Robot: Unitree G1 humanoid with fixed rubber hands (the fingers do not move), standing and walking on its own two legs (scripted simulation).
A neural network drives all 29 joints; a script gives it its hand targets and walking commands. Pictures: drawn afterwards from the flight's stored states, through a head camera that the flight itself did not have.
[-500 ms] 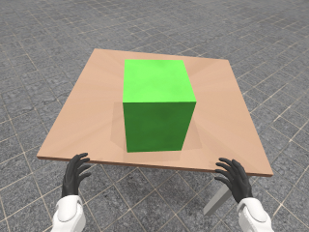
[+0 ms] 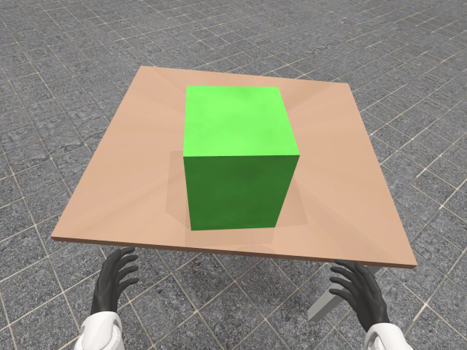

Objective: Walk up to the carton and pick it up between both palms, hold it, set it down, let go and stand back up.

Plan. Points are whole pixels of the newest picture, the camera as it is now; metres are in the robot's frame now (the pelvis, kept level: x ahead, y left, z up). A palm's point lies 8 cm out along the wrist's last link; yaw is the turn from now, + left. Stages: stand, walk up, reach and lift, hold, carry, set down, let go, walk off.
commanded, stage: set down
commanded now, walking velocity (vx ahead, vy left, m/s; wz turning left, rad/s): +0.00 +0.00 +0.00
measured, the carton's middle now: (233, 160) +0.50 +0.02 +0.01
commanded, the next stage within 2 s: let go in 1.24 s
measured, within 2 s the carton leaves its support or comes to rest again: neither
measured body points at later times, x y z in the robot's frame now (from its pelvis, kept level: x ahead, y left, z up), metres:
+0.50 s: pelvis +0.01 +0.00 +0.00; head +0.05 +0.02 +0.45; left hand +0.20 +0.21 -0.04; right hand +0.21 -0.21 -0.04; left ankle +0.01 +0.16 -0.75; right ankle +0.01 -0.10 -0.75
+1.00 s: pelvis +0.01 +0.00 +0.00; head +0.05 +0.02 +0.45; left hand +0.19 +0.22 -0.07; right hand +0.20 -0.22 -0.06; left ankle +0.01 +0.16 -0.75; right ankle +0.01 -0.10 -0.75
